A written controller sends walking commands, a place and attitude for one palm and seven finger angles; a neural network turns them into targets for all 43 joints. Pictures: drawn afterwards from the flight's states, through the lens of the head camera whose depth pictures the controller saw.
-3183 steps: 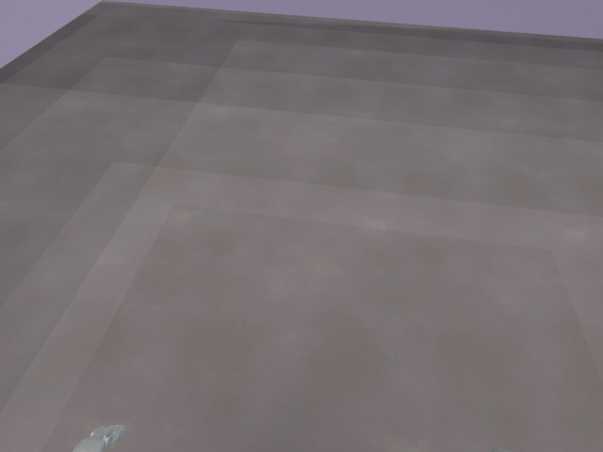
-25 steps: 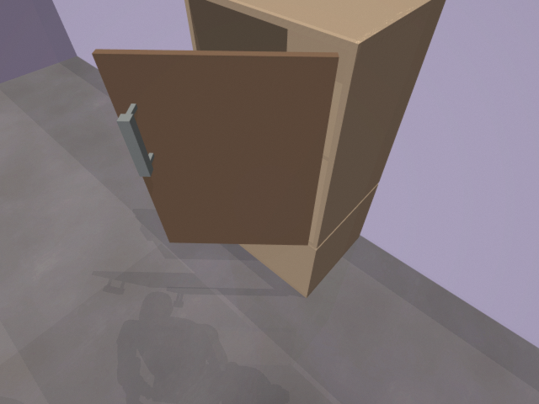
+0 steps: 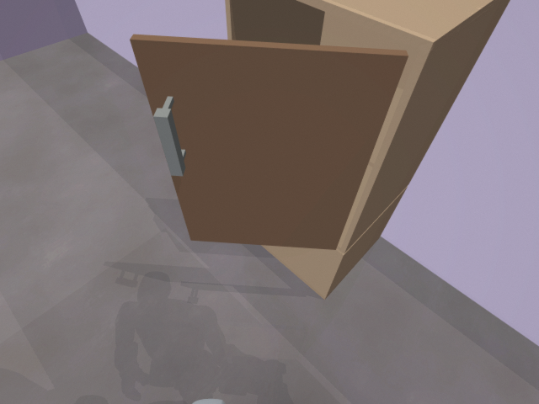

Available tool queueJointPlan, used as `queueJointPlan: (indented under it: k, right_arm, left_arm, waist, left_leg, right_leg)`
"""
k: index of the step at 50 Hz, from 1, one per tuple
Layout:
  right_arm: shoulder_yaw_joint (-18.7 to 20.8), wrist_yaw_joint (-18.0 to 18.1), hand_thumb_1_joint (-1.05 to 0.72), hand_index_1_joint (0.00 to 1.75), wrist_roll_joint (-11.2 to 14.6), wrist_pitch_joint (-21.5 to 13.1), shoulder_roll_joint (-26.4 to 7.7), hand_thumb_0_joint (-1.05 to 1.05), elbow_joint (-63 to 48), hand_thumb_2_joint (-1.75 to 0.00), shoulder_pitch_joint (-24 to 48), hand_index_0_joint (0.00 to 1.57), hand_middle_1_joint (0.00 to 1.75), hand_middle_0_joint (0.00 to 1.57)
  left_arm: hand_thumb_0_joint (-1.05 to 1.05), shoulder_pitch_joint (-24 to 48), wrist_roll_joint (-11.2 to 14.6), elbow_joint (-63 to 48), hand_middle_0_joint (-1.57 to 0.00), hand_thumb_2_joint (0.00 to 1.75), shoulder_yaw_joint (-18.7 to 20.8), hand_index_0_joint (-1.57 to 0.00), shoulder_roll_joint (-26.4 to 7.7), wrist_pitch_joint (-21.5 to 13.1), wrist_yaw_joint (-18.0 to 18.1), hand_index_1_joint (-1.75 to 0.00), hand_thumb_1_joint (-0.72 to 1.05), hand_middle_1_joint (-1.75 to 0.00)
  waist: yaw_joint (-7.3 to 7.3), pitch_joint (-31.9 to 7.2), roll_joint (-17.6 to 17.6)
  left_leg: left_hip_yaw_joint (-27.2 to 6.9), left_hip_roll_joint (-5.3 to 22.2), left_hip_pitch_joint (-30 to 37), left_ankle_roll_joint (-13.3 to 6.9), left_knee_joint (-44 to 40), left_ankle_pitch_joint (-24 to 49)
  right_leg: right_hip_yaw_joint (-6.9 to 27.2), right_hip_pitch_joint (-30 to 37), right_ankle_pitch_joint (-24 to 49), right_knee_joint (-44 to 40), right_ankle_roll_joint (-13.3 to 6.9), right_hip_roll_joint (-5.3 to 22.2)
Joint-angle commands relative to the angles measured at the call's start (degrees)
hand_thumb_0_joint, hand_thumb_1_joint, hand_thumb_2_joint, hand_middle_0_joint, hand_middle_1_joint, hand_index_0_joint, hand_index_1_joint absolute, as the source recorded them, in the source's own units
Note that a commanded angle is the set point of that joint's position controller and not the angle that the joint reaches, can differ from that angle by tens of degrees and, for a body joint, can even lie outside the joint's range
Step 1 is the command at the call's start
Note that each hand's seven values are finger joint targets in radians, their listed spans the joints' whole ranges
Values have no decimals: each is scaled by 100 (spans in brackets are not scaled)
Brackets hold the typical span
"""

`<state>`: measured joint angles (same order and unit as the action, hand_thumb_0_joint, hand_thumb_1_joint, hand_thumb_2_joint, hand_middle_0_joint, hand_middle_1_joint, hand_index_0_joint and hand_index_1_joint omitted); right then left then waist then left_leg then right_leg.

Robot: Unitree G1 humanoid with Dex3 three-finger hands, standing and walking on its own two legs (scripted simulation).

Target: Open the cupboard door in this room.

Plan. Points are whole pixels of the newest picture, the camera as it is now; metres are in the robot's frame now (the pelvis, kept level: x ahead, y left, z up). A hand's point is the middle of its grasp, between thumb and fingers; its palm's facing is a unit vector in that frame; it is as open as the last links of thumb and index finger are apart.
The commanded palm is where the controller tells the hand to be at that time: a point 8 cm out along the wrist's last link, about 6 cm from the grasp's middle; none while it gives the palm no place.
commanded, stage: come to a stop and stand still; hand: left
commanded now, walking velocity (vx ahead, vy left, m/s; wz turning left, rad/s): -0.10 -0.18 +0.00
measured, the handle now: (173, 137) +0.54 +0.23 +0.06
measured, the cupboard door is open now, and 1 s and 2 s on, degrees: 40 40 40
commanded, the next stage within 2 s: look again from close up in 1.54 s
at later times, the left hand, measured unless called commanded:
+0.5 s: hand out of the picture +0.05 +0.17 -0.16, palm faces +0.04 -0.97 -0.25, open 7.4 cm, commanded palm none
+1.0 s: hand out of the picture +0.03 +0.24 -0.15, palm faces +0.01 -0.97 -0.26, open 7.4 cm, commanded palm none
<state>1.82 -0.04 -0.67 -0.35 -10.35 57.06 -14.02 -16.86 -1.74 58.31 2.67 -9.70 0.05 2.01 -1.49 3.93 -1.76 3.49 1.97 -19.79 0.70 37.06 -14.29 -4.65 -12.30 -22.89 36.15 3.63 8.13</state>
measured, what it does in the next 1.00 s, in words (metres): steps on the spot: right foot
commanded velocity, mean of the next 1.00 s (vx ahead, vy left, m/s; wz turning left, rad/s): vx -0.01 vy -0.04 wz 0.00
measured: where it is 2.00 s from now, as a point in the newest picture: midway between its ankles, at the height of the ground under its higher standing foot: outside the picture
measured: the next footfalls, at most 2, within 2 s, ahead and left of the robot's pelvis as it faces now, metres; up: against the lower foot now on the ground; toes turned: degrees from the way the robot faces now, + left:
right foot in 0.30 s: +0.03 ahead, -0.07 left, +0.00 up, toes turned -1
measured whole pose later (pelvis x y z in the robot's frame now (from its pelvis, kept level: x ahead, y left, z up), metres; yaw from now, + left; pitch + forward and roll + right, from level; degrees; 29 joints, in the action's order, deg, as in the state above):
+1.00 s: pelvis -0.03 +0.02 +0.02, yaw +0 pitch -2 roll -1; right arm -0.3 0.0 -1.3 -0.6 -13.3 59.6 -10.9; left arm -14.0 -0.8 58.0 -0.1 -15.4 -0.2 0.9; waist -0.6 0.3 -0.4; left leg 3.5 -0.7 -13.0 -2.9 25.3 -10.2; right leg -4.6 -8.8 -12.6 23.8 -0.7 0.1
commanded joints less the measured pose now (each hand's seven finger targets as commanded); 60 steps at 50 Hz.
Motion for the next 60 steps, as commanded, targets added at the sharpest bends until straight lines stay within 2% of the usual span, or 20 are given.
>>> queueJointPlan:
  k: [1, 2, 5, 8, 11, 13, 14, 15, 16, 17, 18, 20, 23, 25, 27, 30, 33, 38, 43, 60]
  right_arm:
    - [160, 139, -90, 30, -87, -97, -978, 0, -12, -90, -1227, 20, 30, 20]
    - [168, 157, -90, 30, -102, -107, -1030, 0, -180, -90, -892, 20, 30, 20]
    - [77, 252, -90, 30, -128, -144, -815, 0, -220, -90, -71, 20, 30, 20]
    - [127, 270, -90, 30, -130, -51, -858, 0, -208, -90, -40, 20, 30, 20]
    - [226, 276, -90, 30, -129, 21, -954, 0, -208, -90, -58, 20, 30, 20]
    - [225, 263, -90, 30, -109, 37, -940, 0, -218, -90, 69, 20, 30, 20]
    - [221, 237, -90, 30, -79, 43, -840, 0, -221, -90, 85, 20, 30, 20]
    - [182, 209, -90, 30, -29, 47, -600, 0, -234, -90, 128, 20, 30, 20]
    - [91, 177, -90, 30, 1, 82, -259, 0, -303, -90, 138, 20, 30, 20]
    - [80, 156, -90, 30, -99, -64, -1020, 0, -837, -90, 442, 20, 30, 20]
    - [213, 184, -90, 30, -128, -122, -944, 0, -749, -90, 170, 20, 30, 20]
    - [172, 231, -90, 30, -146, -97, -785, 0, -703, -90, 180, 20, 30, 20]
    - [177, 202, -90, 30, -90, -43, -719, 0, -756, -90, 345, 20, 30, 20]
    - [220, 222, -90, 30, -55, -16, -818, 0, -768, -90, 326, 20, 30, 20]
    - [163, 191, -90, 30, -53, 12, -630, 0, -680, -90, 206, 20, 30, 20]
    - [172, 193, -90, 30, -54, -16, -889, 0, -549, -90, 26, 20, 30, 20]
    - [126, 154, -90, 30, -60, -84, -1024, 0, -445, -90, 232, 20, 30, 20]
    - [47, 131, -90, 30, -64, -99, -1149, 0, -366, -90, 376, 20, 30, 20]
    - [15, 89, -90, 30, -66, -119, -1269, 0, -251, -90, 451, 20, 30, 20]
    - [9, 60, -90, 30, -24, -119, -1197, 0, 200, -90, 220, 20, 30, 20]
  left_arm:
    - [0, -205, 125, -353, -20, 90, 72, -20, -458, 113, 74, -30, 90, -30]
    - [0, -128, 96, -457, -20, 90, 56, -20, -480, 83, 74, -30, 90, -30]
    - [0, -129, 113, -126, -20, 90, 12, -20, -386, 84, 10, -30, 90, -30]
    - [0, -117, 119, -96, -20, 90, -30, -20, -269, 141, -77, -30, 90, -30]
    - [0, -87, 80, -192, -20, 90, 1, -20, -279, 179, -109, -30, 90, -30]
    - [0, -295, 69, -169, -20, 90, 5, -20, -257, 121, -117, -30, 90, -30]
    - [0, -402, 47, -160, -20, 90, 21, -20, -343, 78, -104, -30, 90, -30]
    - [0, -402, 2, -172, -20, 90, 43, -20, -551, 30, -80, -30, 90, -30]
    - [0, -252, 1, -215, -20, 90, 40, -20, -829, -6, -62, -30, 90, -30]
    - [0, -146, -113, -583, -20, 90, -65, -20, -1602, -75, 1, -30, 90, -30]
    - [0, 152, -48, -800, -20, 90, 78, -20, -1279, -73, 19, -30, 90, -30]
    - [0, 198, 19, -934, -20, 90, 91, -20, -1148, -101, 60, -30, 90, -30]
    - [0, -90, -18, -894, -20, 90, 124, -20, -1171, -158, 72, -30, 90, -30]
    - [0, -76, -19, -975, -20, 90, 184, -20, -1335, -163, 72, -30, 90, -30]
    - [0, -90, -2, -973, -20, 90, 132, -20, -1206, -155, 81, -30, 90, -30]
    - [0, 164, 40, -1007, -20, 90, 118, -20, -1318, -147, 67, -30, 90, -30]
    - [0, 164, 88, -873, -20, 90, 74, -20, -1352, -146, 18, -30, 90, -30]
    - [0, 250, 95, -622, -20, 90, -22, -20, -1338, -159, -35, -30, 90, -30]
    - [0, 344, 85, -475, -20, 90, -85, -20, -1334, -145, -62, -30, 90, -30]
    - [0, -38, 46, -5, -20, 90, -201, -20, -1070, -91, -33, -30, 90, -30]
  waist:
    - [378, -701, 1702]
    - [265, -386, 1058]
    - [103, -305, 1516]
    - [174, -508, 1066]
    - [210, -579, 995]
    - [61, -657, 758]
    - [9, -704, 403]
    - [17, -630, -302]
    - [117, -434, -1198]
    - [222, -257, -509]
    - [254, -1184, -799]
    - [157, -943, -1119]
    - [51, -226, -573]
    - [79, -179, -299]
    - [109, -234, -202]
    - [241, -149, -74]
    - [133, -307, 803]
    - [125, -336, 260]
    - [122, -268, 222]
    - [107, -224, 149]
  left_leg:
    - [-2185, 1855, 1106, -1025, -1847, 3441]
    - [-2078, 1957, 753, -1283, -1785, 3399]
    - [-1502, 1581, 725, -1119, -1664, 3611]
    - [-1244, 1473, 973, -1090, -1593, 3264]
    - [-1278, 1509, 848, -1077, -1649, 2452]
    - [-1085, 1348, 656, -886, -1405, 2027]
    - [-892, 1085, 444, -660, -1131, 1503]
    - [-389, 560, 131, -329, -621, 598]
    - [18, 72, -151, -91, -389, -612]
    - [-539, 94, 245, -83, -643, -366]
    - [-234, 86, 381, -104, -387, -7]
    - [-267, -29, 27, -217, 136, -28]
    - [-302, 49, -437, -274, 489, -526]
    - [-342, 96, -437, -294, 471, -583]
    - [-240, 60, -194, -289, 162, -416]
    - [-387, 195, 507, -360, -494, 361]
    - [-599, 369, 758, -381, -878, 1211]
    - [-699, 427, 637, -339, -1230, 807]
    - [-863, 454, 574, -370, -1664, 312]
    - [-1126, 537, 426, -395, -2357, -585]
  right_leg:
    - [313, -970, -1482, 1809, -297, -577]
    - [380, -950, -1330, 1986, -377, -473]
    - [491, -827, -836, 1604, -326, -315]
    - [258, -676, -538, 953, -304, -504]
    - [185, -479, -256, 557, -356, -619]
    - [159, 52, 447, -464, -380, -648]
    - [314, 410, 973, -1089, -386, -570]
    - [1020, 495, 1370, -1609, -520, -49]
    - [1596, 264, 1776, -1857, -837, 621]
    - [1198, 186, 2434, -1305, -778, 268]
    - [1150, 256, 1623, -1175, -806, 240]
    - [1251, 317, 2102, -1443, -912, 269]
    - [1383, 279, 3299, -1397, -873, 452]
    - [1377, 363, 3594, -1302, -997, 471]
    - [1284, 377, 3489, -1343, -950, 391]
    - [1137, -167, 2434, -1466, -792, 197]
    - [868, -13, 2104, -1361, -503, -121]
    - [857, 210, 1415, -1654, -531, -125]
    - [828, 153, 756, -1804, -596, -169]
    - [644, 183, 855, -1643, -496, -175]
